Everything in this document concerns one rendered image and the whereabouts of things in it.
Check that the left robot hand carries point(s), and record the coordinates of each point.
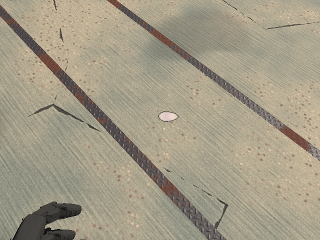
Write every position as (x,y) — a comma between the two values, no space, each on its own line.
(33,225)

